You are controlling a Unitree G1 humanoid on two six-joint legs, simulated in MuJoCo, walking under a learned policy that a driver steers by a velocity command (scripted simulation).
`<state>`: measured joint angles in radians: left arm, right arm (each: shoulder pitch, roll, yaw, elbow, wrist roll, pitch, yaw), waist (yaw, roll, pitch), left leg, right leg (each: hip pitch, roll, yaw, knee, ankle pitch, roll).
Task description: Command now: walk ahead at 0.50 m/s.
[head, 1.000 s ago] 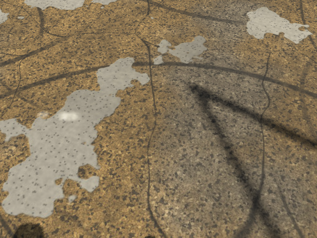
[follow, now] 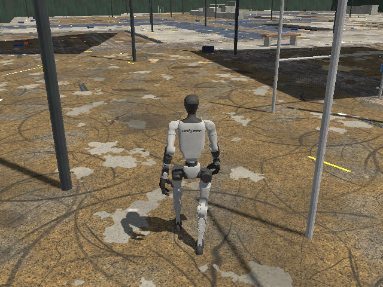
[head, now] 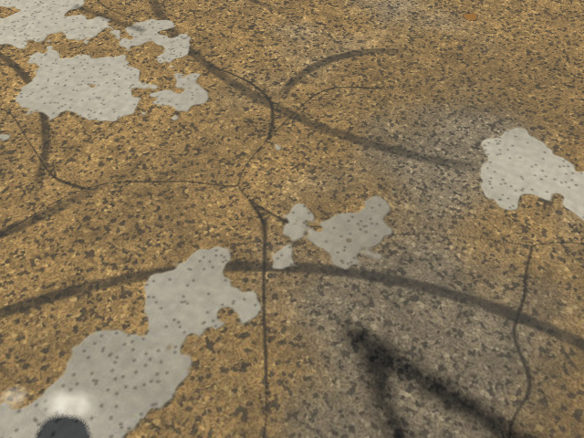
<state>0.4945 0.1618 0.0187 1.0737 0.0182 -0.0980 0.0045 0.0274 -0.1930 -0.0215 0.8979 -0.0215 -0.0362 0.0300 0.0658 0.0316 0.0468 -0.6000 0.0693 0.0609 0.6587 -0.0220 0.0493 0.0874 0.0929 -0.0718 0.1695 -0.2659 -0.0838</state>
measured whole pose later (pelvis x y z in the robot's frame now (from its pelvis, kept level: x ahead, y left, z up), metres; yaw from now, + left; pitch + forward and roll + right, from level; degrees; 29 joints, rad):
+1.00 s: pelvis +0.53 -0.02 +0.01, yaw +0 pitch +0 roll -1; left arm 0.43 0.18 0.04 1.07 0.01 -0.09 0.00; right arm 0.16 -0.21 -0.05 0.95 -0.03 -0.04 0.03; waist 0.02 0.04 0.03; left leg -0.63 0.12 0.01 0.92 -0.11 0.03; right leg -0.04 0.09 -0.09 0.22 -0.19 -0.10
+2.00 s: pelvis +1.06 -0.01 +0.00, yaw +0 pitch -1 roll +0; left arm 0.26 0.21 0.06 1.00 0.01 -0.08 0.00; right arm 0.29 -0.21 -0.06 1.00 -0.03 -0.07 0.01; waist -0.01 0.03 0.05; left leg -0.43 0.05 0.00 1.12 -0.29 0.08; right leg -0.21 0.06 -0.11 0.38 -0.16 -0.10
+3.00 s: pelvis +1.60 +0.00 -0.02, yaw +0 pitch +0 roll +1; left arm 0.03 0.19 0.04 0.88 0.04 -0.08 -0.01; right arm 0.45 -0.19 -0.04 1.08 -0.01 -0.08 -0.01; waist -0.05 0.00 0.06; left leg 0.00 -0.02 0.06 0.65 -0.49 0.06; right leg -0.44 0.01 -0.10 0.55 -0.10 -0.10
